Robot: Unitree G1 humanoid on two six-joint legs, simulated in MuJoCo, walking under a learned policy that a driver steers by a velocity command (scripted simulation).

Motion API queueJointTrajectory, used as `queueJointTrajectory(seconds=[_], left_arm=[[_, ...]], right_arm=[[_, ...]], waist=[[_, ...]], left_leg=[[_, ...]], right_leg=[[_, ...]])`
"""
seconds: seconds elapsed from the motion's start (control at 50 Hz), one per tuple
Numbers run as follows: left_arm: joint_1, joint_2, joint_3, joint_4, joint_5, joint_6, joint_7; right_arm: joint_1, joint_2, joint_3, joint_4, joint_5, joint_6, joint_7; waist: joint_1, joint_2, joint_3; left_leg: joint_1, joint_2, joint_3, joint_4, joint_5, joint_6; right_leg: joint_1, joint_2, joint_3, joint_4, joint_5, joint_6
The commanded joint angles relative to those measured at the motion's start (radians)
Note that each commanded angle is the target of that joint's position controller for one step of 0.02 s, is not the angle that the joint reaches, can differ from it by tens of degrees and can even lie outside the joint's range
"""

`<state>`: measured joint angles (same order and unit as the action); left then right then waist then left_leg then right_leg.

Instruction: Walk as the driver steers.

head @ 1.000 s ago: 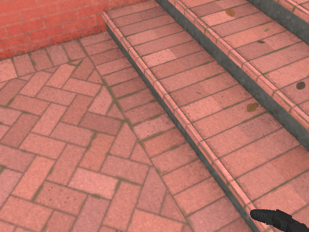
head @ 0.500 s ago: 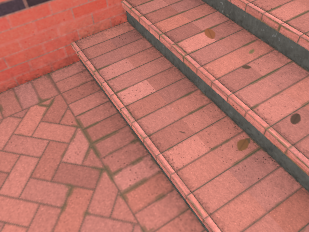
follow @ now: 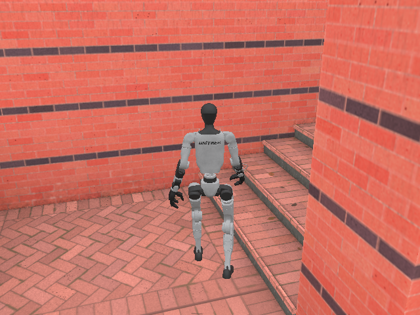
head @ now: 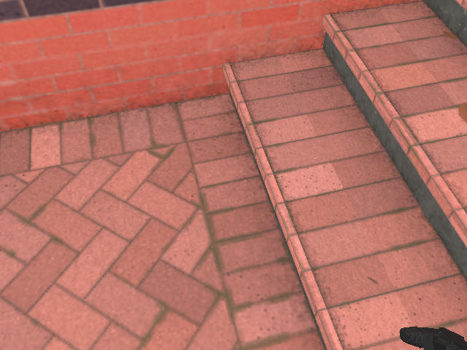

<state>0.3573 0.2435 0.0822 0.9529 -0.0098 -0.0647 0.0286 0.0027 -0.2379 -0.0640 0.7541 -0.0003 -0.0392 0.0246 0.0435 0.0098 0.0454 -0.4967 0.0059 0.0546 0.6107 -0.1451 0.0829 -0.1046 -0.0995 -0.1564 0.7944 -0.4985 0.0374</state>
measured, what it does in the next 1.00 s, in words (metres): walks ahead, turning right: right foot, then left foot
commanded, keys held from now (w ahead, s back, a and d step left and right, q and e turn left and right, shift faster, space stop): e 1.00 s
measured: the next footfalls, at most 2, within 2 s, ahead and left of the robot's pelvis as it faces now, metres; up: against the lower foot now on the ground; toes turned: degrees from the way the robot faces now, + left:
right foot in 0.42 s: +0.17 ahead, -0.10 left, +0.00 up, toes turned -15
left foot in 0.94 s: +0.22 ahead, +0.13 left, +0.00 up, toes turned -34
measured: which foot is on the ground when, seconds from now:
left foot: down 0.00-0.42, up 0.44-0.92, down 0.94-1.00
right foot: up 0.00-0.40, down 0.42-0.94, up 0.96-1.00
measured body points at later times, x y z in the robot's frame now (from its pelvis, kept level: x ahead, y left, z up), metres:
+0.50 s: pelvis +0.11 -0.01 +0.01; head +0.13 -0.04 +0.45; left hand +0.25 +0.22 -0.11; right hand +0.16 -0.29 -0.14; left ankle +0.09 +0.11 -0.67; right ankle +0.13 -0.09 -0.72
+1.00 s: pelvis +0.12 +0.05 +0.01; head +0.15 +0.04 +0.46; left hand +0.41 +0.20 -0.08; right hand +0.10 -0.26 -0.09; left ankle +0.18 +0.15 -0.72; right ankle +0.11 -0.08 -0.69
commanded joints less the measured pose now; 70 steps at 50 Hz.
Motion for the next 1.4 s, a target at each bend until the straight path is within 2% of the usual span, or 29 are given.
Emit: queueJointTrajectory(seconds=[0.02, 0.04, 0.08, 0.14, 0.24, 0.26, 0.34, 0.4, 0.42, 0.44, 0.46, 0.48, 0.52, 0.54, 0.58, 0.68, 0.82, 0.92, 0.94, 0.96, 0.98, 1.0, 1.04, 1.12, 1.2, 1.3, 1.36, 1.38, 1.4], left_arm=[[0.048, 0.128, 0.018, -0.035, -0.047, -0.047, -0.021], [-0.032, 0.114, 0.016, -0.067, -0.056, -0.041, -0.016], [-0.064, 0.103, 0.024, -0.062, -0.020, -0.004, 0.012], [0.014, 0.065, 0.027, -0.041, -0.014, 0.043, 0.022], [-0.061, 0.053, 0.019, -0.087, 0.001, 0.061, 0.013], [-0.006, 0.000, -0.002, -0.062, 0.062, 0.071, -0.009], [-0.109, 0.043, -0.001, -0.119, 0.044, 0.079, -0.033], [-0.059, 0.046, 0.005, -0.124, 0.039, 0.064, -0.032], [-0.038, 0.074, 0.015, -0.123, 0.041, 0.053, -0.026], [-0.020, 0.189, 0.041, -0.141, 0.055, 0.040, -0.018], [-0.085, 0.289, 0.069, -0.188, 0.026, 0.053, -0.012], [-0.075, 0.235, 0.058, -0.198, 0.026, 0.045, -0.019], [-0.155, 0.182, 0.045, -0.220, 0.016, 0.042, -0.009], [-0.193, 0.151, 0.037, -0.231, 0.001, 0.049, -0.002], [-0.189, 0.121, 0.025, -0.237, 0.006, 0.059, 0.010], [-0.163, 0.161, 0.036, -0.256, 0.011, 0.068, 0.019], [-0.225, 0.189, 0.042, -0.310, 0.019, 0.092, 0.015], [-0.256, 0.178, 0.038, -0.333, -0.009, 0.102, 0.026], [-0.231, 0.130, 0.028, -0.336, -0.005, 0.103, 0.029], [-0.209, 0.121, 0.030, -0.374, -0.016, 0.089, 0.026], [-0.220, 0.223, 0.060, -0.363, 0.002, 0.074, 0.020], [-0.193, 0.257, 0.076, -0.337, -0.005, 0.078, 0.014], [-0.143, 0.205, 0.069, -0.297, 0.000, 0.102, 0.017], [-0.233, 0.134, 0.040, -0.359, -0.018, 0.108, 0.009], [-0.265, 0.106, 0.016, -0.399, -0.006, 0.101, -0.006], [-0.207, 0.130, 0.019, -0.404, -0.007, 0.105, -0.031], [-0.126, 0.132, 0.032, -0.384, -0.003, 0.103, -0.030], [-0.077, 0.215, 0.058, -0.386, -0.003, 0.101, -0.018], [-0.066, 0.317, 0.071, -0.413, 0.025, 0.090, -0.010]], right_arm=[[0.407, -0.187, -0.048, 0.031, -0.031, -0.004, -0.024], [0.296, -0.153, -0.038, 0.023, -0.019, -0.013, -0.024], [0.142, -0.081, -0.017, 0.016, -0.002, -0.031, -0.018], [0.084, -0.073, -0.013, 0.030, -0.039, -0.046, -0.018], [0.051, -0.106, -0.018, 0.038, -0.036, -0.020, -0.068], [0.156, -0.054, 0.001, 0.077, -0.024, -0.022, -0.058], [0.201, -0.113, -0.018, 0.100, -0.033, -0.009, -0.050], [0.195, -0.129, -0.029, 0.100, -0.022, 0.019, -0.055], [0.218, -0.116, -0.028, 0.102, -0.020, 0.025, -0.052], [0.234, -0.084, -0.021, 0.069, -0.023, 0.037, -0.046], [0.100, -0.069, -0.022, 0.005, 0.010, 0.041, -0.073], [0.056, -0.111, -0.029, -0.014, 0.015, 0.048, -0.082], [0.070, -0.108, -0.041, 0.007, 0.012, 0.052, -0.092], [0.074, -0.131, -0.052, 0.009, -0.001, 0.055, -0.100], [0.094, -0.110, -0.054, 0.005, -0.006, 0.054, -0.100], [0.068, -0.067, -0.037, -0.016, 0.000, 0.046, -0.100], [0.055, -0.098, -0.037, -0.032, 0.009, 0.024, -0.074], [0.174, -0.126, -0.050, -0.004, 0.015, 0.002, -0.045], [0.223, -0.186, -0.067, 0.006, -0.004, 0.006, -0.047], [0.196, -0.275, -0.080, -0.010, -0.037, 0.017, -0.050], [0.137, -0.214, -0.068, -0.056, -0.059, 0.012, -0.052], [0.058, -0.160, -0.052, -0.085, -0.051, 0.011, -0.061], [0.004, -0.111, -0.036, -0.105, -0.017, 0.014, -0.071], [0.100, -0.124, -0.029, -0.100, -0.020, 0.030, -0.094], [0.136, -0.188, -0.050, -0.104, -0.015, 0.039, -0.096], [0.130, -0.221, -0.063, -0.113, 0.007, 0.049, -0.079], [0.166, -0.184, -0.055, -0.090, 0.020, 0.049, -0.072], [0.174, -0.138, -0.042, -0.102, -0.005, 0.045, -0.064], [0.118, -0.081, -0.016, -0.171, -0.047, 0.038, -0.062]], waist=[[-0.188, 0.094, -0.442], [-0.140, 0.090, -0.310], [-0.049, 0.041, -0.171], [0.015, 0.081, -0.143], [0.005, 0.085, -0.141], [0.003, 0.048, -0.124], [-0.053, 0.130, -0.106], [-0.023, 0.103, -0.087], [-0.015, 0.036, -0.085], [-0.030, -0.182, -0.086], [-0.024, -0.327, -0.102], [0.017, -0.192, -0.169], [-0.024, -0.070, -0.124], [-0.036, -0.056, -0.109], [-0.051, -0.093, -0.129], [-0.033, -0.122, -0.170], [-0.018, -0.187, -0.156], [-0.080, -0.192, -0.154], [-0.073, -0.046, -0.170], [-0.020, 0.282, -0.140], [-0.040, 0.232, -0.134], [-0.007, 0.149, -0.121], [0.003, 0.107, -0.093], [-0.059, 0.134, -0.071], [-0.088, 0.159, -0.128], [-0.077, 0.190, -0.140], [-0.028, 0.114, -0.150], [-0.028, -0.073, -0.168], [-0.034, -0.349, -0.163]], left_leg=[[0.816, 0.400, -0.476, -0.148, 0.873, 0.313], [0.685, 0.357, -0.333, -0.167, 0.777, 0.248], [0.404, 0.280, -0.206, -0.262, 0.585, 0.161], [0.213, 0.250, -0.081, -0.338, 0.610, 0.155], [0.247, 0.238, 0.047, -0.344, 0.537, 0.141], [0.259, 0.221, 0.090, -0.316, 0.514, 0.131], [0.357, 0.275, 0.073, -0.248, 0.467, 0.107], [0.354, 0.303, 0.069, -0.105, 0.388, 0.053], [0.309, 0.255, 0.098, 0.017, 0.260, -0.014], [0.142, 0.146, 0.151, 0.277, -0.124, -0.085], [-0.085, -0.020, 0.036, 0.512, -0.551, -0.153], [-0.123, -0.011, -0.094, 0.647, -0.545, -0.152], [-0.181, 0.021, -0.130, 0.683, -0.384, -0.143], [-0.178, 0.030, -0.139, 0.647, -0.324, -0.146], [-0.132, 0.014, -0.132, 0.611, -0.244, -0.154], [-0.123, -0.006, -0.136, 0.382, -0.210, -0.190], [0.019, -0.039, -0.142, 0.166, -0.231, -0.170], [0.293, -0.042, -0.112, -0.223, -0.062, -0.096], [0.438, 0.132, -0.251, -0.282, -0.019, -0.035], [0.443, 0.365, -0.529, -0.321, 0.184, 0.134], [0.360, 0.440, -0.585, -0.337, 0.241, 0.224], [0.329, 0.373, -0.462, -0.314, 0.234, 0.181], [0.318, 0.255, -0.290, -0.288, 0.184, 0.100], [0.383, 0.219, -0.163, -0.300, 0.227, 0.124], [0.456, 0.274, -0.129, -0.283, 0.302, 0.143], [0.404, 0.314, -0.081, -0.238, 0.355, 0.133], [0.320, 0.260, 0.010, -0.065, 0.243, 0.020], [0.085, 0.184, 0.098, 0.173, -0.001, -0.076], [-0.229, 0.041, 0.092, 0.445, -0.526, -0.161]], right_leg=[[-0.562, 0.103, 0.296, 0.670, -0.161, -0.008], [-0.613, 0.056, 0.267, 0.596, -0.080, -0.016], [-0.527, -0.014, 0.232, 0.469, 0.048, -0.010], [-0.393, 0.004, 0.219, 0.446, 0.158, 0.002], [-0.408, -0.001, 0.168, 0.237, 0.296, 0.027], [-0.350, 0.028, 0.109, 0.145, 0.283, 0.006], [-0.309, 0.059, 0.074, -0.031, 0.246, -0.040], [-0.205, 0.088, 0.062, -0.226, 0.260, -0.083], [-0.128, 0.083, 0.132, -0.335, 0.398, -0.099], [-0.046, -0.138, 0.444, -0.409, 0.791, -0.161], [-0.020, -0.302, 0.707, -0.433, 0.866, -0.406], [-0.024, -0.289, 0.711, -0.466, 0.721, -0.438], [-0.070, -0.190, 0.574, -0.463, 0.567, -0.329], [-0.103, -0.162, 0.536, -0.464, 0.515, -0.290], [-0.132, -0.102, 0.486, -0.463, 0.503, -0.265], [-0.050, -0.073, 0.501, -0.429, 0.531, -0.253], [-0.122, -0.053, 0.623, -0.436, 0.347, -0.237], [-0.206, 0.029, 0.634, -0.364, 0.362, -0.172], [-0.358, 0.106, 0.536, -0.190, 0.139, -0.110], [-0.579, 0.274, 0.307, 0.035, -0.117, -0.048], [-0.588, 0.190, 0.340, 0.280, -0.126, 0.002], [-0.562, 0.171, 0.335, 0.392, -0.049, 0.012], [-0.573, 0.160, 0.301, 0.510, 0.068, 0.040], [-0.612, 0.122, 0.218, 0.413, 0.155, 0.082], [-0.510, 0.066, 0.174, 0.180, 0.101, 0.090], [-0.306, 0.079, 0.094, -0.058, 0.105, 0.028], [-0.085, 0.130, 0.079, -0.391, 0.341, -0.066], [0.124, -0.004, 0.288, -0.404, 0.667, -0.126], [0.188, -0.284, 0.656, -0.378, 1.053, -0.330]])
Velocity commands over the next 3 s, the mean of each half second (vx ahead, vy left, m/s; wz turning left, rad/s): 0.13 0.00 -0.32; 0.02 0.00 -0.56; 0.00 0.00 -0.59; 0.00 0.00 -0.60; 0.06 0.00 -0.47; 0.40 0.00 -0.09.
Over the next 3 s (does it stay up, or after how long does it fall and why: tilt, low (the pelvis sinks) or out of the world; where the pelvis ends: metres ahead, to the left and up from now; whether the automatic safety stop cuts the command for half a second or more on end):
stays up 0.10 -0.07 0.02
